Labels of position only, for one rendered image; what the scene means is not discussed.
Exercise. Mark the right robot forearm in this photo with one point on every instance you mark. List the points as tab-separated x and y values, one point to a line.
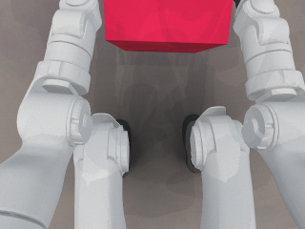
267	53

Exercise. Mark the left robot forearm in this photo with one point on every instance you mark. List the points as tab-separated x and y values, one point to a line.
66	65

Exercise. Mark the right robot foot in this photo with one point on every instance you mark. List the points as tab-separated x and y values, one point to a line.
187	126

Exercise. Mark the right robot upper arm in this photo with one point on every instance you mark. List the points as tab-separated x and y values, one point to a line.
276	130

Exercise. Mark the left robot shin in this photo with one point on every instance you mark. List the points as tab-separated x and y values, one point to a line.
78	152

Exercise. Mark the left robot upper arm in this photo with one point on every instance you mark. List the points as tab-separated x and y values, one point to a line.
51	125

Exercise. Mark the carton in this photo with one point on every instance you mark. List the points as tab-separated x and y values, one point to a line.
167	25

